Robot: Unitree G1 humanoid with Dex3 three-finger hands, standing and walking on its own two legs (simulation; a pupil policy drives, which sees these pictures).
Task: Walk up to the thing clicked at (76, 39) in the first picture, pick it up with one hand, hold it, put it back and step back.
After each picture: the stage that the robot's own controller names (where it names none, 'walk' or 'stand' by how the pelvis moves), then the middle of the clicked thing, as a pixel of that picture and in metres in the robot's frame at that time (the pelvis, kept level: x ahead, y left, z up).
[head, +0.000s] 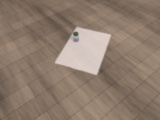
stand; (75, 37) +1.47 +0.08 -0.72
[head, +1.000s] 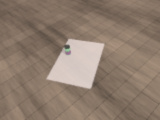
walk; (67, 50) +1.34 +0.25 -0.71
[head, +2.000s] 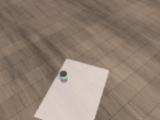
walk; (63, 76) +0.87 +0.23 -0.71
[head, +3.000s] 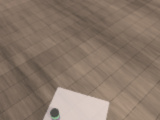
walk; (55, 115) +0.49 +0.20 -0.70
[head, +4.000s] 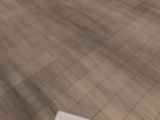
stand; out of the picture +0.28 +0.21 -0.70
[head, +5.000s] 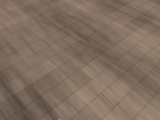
stand; out of the picture +0.26 +0.18 -0.72
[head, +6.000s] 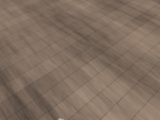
stand; out of the picture +0.27 +0.19 -0.73
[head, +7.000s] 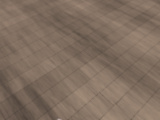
stand; out of the picture +0.26 +0.20 -0.73
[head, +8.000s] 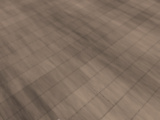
stand; out of the picture +0.25 +0.20 -0.73
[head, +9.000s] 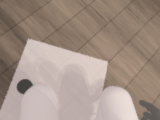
go down; (26, 87) +0.33 +0.23 -0.37
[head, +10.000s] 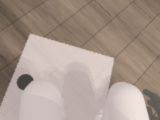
go down; (27, 84) +0.34 +0.24 -0.30
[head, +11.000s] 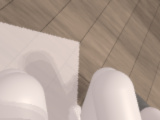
close in; out of the picture +0.31 +0.27 -0.22
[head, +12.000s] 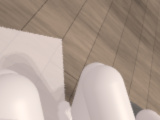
close; out of the picture +0.32 +0.27 -0.20
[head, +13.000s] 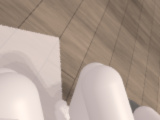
lift; out of the picture +0.32 +0.29 -0.21
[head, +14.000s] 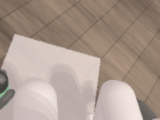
lift; out of the picture +0.28 +0.27 -0.08
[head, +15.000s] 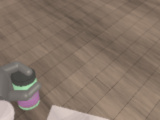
lift; (26, 88) +0.32 +0.18 +0.05
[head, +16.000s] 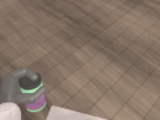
hold; (33, 92) +0.32 +0.17 +0.00
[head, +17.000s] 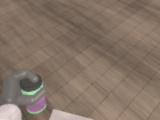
hold; (33, 94) +0.32 +0.17 +0.00
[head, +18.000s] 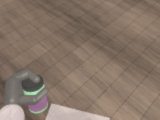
crouch; (35, 94) +0.32 +0.17 -0.02
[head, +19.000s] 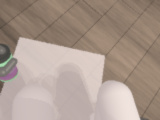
lower; (3, 63) +0.40 +0.24 -0.10
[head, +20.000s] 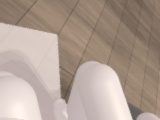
lower; out of the picture +0.36 +0.30 -0.21
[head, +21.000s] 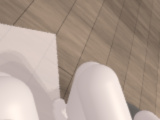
lower; out of the picture +0.35 +0.30 -0.21
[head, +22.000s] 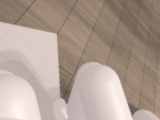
lower; out of the picture +0.35 +0.30 -0.21
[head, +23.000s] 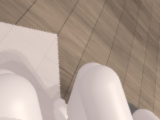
lower; out of the picture +0.34 +0.30 -0.21
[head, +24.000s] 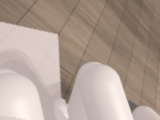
open; out of the picture +0.33 +0.27 -0.21
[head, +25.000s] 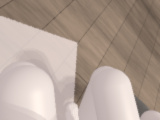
stand; out of the picture +0.33 +0.26 -0.22
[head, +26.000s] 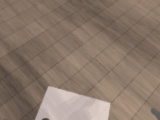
stand; out of the picture +0.30 +0.20 -0.58
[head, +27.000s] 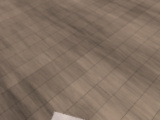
stand; out of the picture +0.29 +0.20 -0.66
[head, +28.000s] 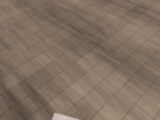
stand; out of the picture +0.28 +0.20 -0.67
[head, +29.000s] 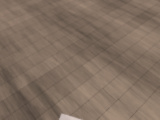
stand; out of the picture +0.31 +0.19 -0.72
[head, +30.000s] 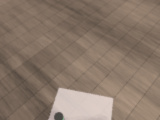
walk; (59, 118) +0.41 +0.20 -0.69
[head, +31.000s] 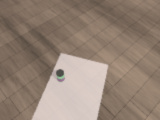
walk; (60, 75) +0.73 +0.16 -0.69
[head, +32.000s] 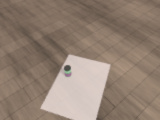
stand; (67, 71) +0.96 +0.17 -0.70
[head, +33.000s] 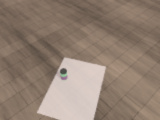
stand; (63, 74) +0.95 +0.18 -0.72
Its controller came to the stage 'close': yes
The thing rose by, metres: 0.71
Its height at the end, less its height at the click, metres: +0.00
